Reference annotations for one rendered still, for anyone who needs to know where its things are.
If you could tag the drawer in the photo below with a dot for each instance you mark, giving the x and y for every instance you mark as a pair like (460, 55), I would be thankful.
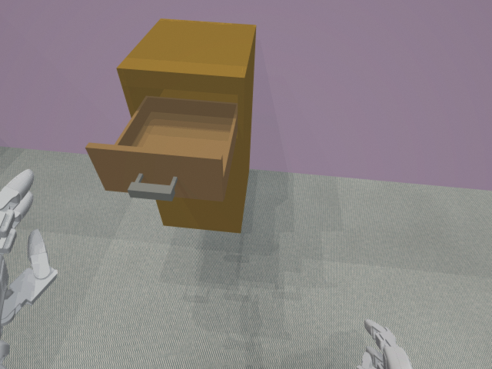
(190, 139)

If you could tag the handle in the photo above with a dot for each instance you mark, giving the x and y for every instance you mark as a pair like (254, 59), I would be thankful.
(152, 191)

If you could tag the cabinet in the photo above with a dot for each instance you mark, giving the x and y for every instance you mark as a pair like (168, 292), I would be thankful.
(210, 61)

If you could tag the right robot hand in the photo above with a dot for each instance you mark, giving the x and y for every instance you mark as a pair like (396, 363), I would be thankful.
(393, 357)

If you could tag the left robot hand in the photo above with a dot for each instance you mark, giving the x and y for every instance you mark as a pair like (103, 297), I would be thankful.
(15, 201)

